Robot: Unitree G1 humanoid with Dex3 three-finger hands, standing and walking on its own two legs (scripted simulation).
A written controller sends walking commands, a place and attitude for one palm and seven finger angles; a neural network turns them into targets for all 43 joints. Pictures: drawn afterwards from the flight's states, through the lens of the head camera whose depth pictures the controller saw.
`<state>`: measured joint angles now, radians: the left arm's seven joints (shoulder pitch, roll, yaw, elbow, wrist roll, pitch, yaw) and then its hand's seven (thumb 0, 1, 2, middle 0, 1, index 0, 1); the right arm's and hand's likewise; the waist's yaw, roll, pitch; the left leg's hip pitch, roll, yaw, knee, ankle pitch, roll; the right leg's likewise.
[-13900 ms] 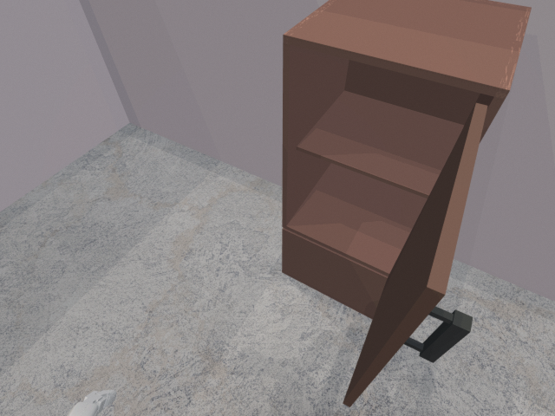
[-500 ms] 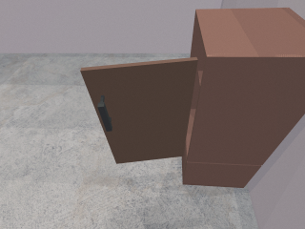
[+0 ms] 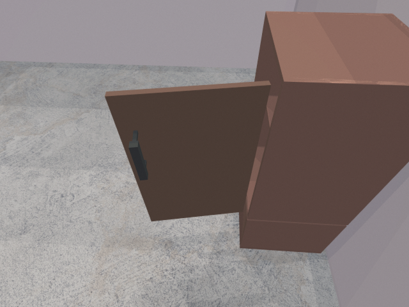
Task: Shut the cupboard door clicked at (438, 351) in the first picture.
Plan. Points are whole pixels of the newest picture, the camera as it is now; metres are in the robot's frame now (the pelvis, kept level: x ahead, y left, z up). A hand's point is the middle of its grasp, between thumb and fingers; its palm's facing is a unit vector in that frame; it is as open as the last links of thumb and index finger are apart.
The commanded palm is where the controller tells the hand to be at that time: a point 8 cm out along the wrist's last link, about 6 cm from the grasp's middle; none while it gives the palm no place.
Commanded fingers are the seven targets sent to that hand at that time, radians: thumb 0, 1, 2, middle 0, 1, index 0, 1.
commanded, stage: look again from close up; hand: left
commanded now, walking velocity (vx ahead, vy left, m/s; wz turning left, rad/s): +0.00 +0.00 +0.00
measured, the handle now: (139, 155) +0.47 +0.20 -0.01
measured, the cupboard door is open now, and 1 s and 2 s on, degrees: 100 100 100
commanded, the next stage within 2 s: raise the hand and make a fist in 0.14 s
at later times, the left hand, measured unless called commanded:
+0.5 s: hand (121, 263) +0.20 +0.17 +0.00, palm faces +0.18 -0.98 +0.03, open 6.9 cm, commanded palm +0.11 +0.22 -0.06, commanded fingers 0.00 0.90 0.90 -0.44 -0.56 -0.44 -0.56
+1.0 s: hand (118, 290) +0.17 +0.18 -0.05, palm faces +0.11 -0.99 -0.02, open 4.5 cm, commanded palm +0.13 +0.24 -0.04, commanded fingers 0.00 0.90 0.90 -0.90 -1.06 -0.90 -1.06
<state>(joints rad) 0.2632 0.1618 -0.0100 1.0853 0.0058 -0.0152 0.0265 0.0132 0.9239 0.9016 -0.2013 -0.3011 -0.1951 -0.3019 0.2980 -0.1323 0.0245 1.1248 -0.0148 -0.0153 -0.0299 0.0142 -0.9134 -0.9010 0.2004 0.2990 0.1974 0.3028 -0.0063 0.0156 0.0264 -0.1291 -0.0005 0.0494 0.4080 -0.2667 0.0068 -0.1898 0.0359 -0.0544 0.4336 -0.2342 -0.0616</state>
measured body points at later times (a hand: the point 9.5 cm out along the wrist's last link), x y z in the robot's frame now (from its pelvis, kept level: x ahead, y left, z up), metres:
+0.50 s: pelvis -0.03 +0.00 -0.05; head +0.00 -0.01 +0.40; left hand +0.18 +0.22 +0.00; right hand +0.14 -0.26 -0.13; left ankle -0.03 +0.11 -0.74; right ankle +0.00 -0.08 -0.74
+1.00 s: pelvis -0.05 +0.01 -0.10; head +0.01 +0.00 +0.35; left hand +0.15 +0.23 -0.05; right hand +0.12 -0.20 -0.19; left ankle -0.03 +0.11 -0.74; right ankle +0.00 -0.08 -0.74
